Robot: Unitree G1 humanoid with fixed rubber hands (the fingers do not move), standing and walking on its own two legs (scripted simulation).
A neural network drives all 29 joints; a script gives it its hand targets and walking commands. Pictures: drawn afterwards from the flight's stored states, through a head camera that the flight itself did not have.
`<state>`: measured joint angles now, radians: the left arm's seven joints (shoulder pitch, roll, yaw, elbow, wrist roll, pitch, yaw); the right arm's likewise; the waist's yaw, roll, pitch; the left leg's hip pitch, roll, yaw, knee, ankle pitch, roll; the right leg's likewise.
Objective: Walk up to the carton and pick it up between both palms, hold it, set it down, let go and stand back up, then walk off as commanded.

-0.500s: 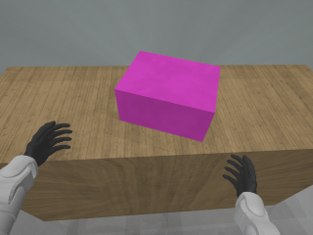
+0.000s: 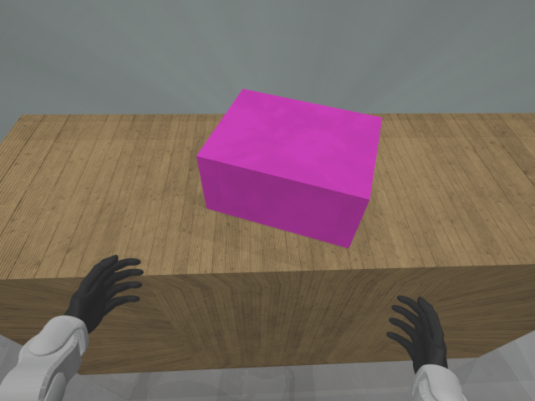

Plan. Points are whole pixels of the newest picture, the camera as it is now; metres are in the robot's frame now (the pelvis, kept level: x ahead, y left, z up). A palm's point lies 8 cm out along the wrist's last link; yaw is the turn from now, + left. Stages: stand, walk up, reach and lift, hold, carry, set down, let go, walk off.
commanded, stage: set down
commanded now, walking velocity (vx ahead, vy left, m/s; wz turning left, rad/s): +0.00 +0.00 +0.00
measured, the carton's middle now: (292, 163) +0.53 -0.04 +0.02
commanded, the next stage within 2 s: let go in 1.28 s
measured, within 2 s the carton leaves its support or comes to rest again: neither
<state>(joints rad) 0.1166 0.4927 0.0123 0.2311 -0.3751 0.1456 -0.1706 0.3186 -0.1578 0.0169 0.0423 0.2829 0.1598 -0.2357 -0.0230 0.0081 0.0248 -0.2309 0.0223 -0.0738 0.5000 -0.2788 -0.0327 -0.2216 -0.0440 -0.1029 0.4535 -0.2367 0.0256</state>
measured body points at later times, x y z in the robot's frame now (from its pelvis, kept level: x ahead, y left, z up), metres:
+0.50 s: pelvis +0.00 -0.01 +0.00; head +0.02 +0.00 +0.45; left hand +0.21 +0.24 -0.05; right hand +0.17 -0.23 -0.05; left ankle -0.01 +0.14 -0.74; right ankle +0.00 -0.13 -0.74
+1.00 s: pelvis +0.00 -0.02 +0.00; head +0.01 -0.01 +0.45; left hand +0.18 +0.22 -0.09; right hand +0.16 -0.24 -0.08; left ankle -0.01 +0.14 -0.74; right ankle +0.00 -0.13 -0.74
